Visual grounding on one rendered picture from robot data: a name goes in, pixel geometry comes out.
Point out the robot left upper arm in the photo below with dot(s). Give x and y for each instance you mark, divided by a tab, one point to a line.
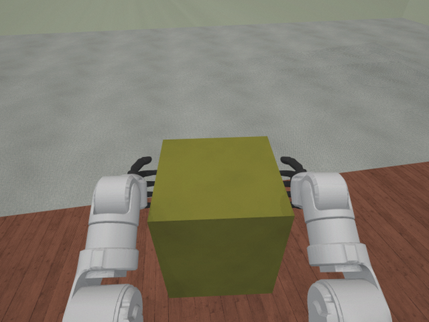
106	303

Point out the carton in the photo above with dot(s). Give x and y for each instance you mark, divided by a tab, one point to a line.
220	216

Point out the robot left hand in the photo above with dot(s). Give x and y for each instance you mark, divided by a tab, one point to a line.
137	166

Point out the robot right upper arm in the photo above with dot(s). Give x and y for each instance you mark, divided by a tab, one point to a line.
346	300

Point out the robot right hand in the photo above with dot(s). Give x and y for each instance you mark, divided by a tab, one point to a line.
298	169

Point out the left robot forearm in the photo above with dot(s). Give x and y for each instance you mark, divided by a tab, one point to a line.
110	249

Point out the right robot forearm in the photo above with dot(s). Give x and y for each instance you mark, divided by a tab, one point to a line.
332	231

